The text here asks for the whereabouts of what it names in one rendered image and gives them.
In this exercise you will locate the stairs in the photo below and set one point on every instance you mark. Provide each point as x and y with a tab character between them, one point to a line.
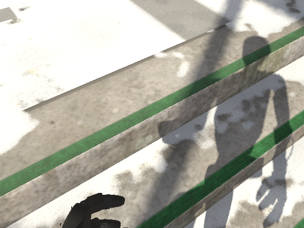
228	156

